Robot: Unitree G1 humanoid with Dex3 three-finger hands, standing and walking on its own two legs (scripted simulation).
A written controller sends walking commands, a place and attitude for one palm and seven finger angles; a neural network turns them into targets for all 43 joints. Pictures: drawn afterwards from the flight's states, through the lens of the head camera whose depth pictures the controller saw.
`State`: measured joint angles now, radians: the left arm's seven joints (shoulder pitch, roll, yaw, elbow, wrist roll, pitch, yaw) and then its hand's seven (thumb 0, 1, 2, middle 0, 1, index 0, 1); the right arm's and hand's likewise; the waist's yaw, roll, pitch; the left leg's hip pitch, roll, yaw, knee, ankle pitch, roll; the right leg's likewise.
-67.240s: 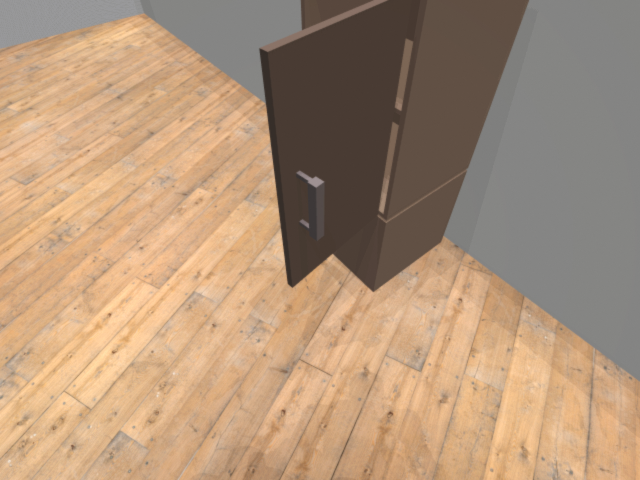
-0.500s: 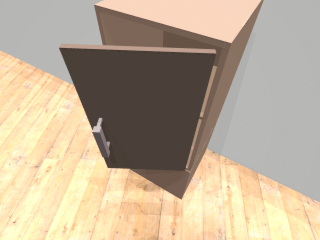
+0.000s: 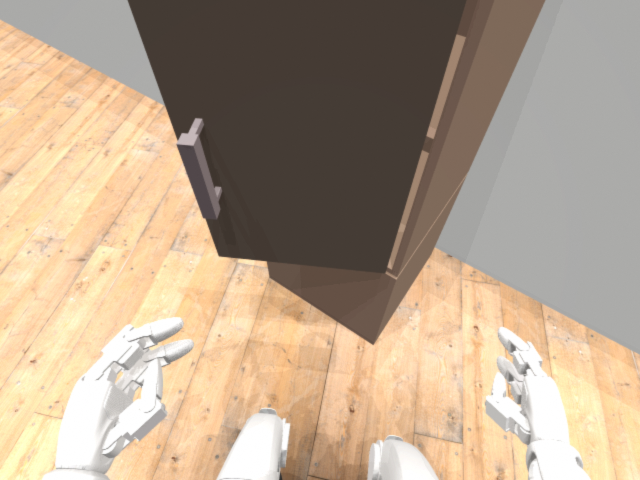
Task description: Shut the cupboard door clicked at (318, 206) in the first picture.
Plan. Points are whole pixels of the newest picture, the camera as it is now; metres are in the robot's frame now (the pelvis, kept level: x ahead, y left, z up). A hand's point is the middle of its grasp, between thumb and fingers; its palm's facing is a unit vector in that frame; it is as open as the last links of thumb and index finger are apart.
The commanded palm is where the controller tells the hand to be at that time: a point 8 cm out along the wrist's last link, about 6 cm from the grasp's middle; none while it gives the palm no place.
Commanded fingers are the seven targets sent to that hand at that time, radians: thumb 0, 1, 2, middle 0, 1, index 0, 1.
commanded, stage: raise the hand and make a fist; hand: left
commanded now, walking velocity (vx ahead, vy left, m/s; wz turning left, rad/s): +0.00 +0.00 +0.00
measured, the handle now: (204, 171) +0.51 +0.24 +0.06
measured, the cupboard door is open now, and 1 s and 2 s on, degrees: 29 29 29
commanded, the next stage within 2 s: bring the fist close to the handle in 1.42 s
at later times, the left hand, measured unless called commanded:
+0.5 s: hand (151, 367) +0.22 +0.21 +0.05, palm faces -0.01 -1.00 -0.02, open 3.6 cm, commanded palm +0.19 +0.26 +0.06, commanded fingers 0.00 0.90 0.90 -1.12 -1.30 -1.12 -1.30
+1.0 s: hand (143, 352) +0.23 +0.22 +0.06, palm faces -0.01 -1.00 -0.04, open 3.1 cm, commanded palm +0.21 +0.28 +0.06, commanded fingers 0.00 0.90 0.90 -1.30 -1.50 -1.30 -1.50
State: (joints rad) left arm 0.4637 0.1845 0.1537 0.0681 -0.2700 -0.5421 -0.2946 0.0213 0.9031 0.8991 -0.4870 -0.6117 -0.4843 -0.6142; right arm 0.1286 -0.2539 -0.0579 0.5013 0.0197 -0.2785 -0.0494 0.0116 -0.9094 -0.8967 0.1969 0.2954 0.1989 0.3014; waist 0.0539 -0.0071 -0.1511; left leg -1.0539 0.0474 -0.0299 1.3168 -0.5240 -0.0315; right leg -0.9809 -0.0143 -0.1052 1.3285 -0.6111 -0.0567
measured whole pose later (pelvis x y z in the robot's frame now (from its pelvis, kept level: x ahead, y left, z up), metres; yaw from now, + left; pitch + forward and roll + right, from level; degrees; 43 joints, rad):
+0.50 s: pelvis +0.00 +0.04 +0.01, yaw -1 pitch +17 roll -3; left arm 0.43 0.21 0.12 -0.02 -0.26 -0.45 -0.22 0.02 0.90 0.90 -0.94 -1.11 -0.94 -1.11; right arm 0.25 -0.24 -0.02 0.54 0.02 -0.21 -0.06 0.02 -0.91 -0.90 0.20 0.30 0.20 0.30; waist -0.01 0.03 -0.16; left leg -1.09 0.04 0.00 1.30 -0.51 0.02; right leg -1.00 -0.02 -0.08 1.27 -0.57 0.00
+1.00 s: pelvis +0.01 +0.04 +0.01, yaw -1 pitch +17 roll -4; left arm 0.40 0.24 0.14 -0.05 -0.26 -0.40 -0.23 0.02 0.90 0.90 -1.29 -1.49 -1.28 -1.49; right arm 0.23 -0.22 0.03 0.48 0.01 -0.16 -0.04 0.01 -0.90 -0.90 0.20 0.30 0.21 0.30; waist 0.01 0.04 -0.17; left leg -1.08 0.04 -0.03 1.30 -0.53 0.02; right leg -0.97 -0.02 -0.10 1.25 -0.57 0.00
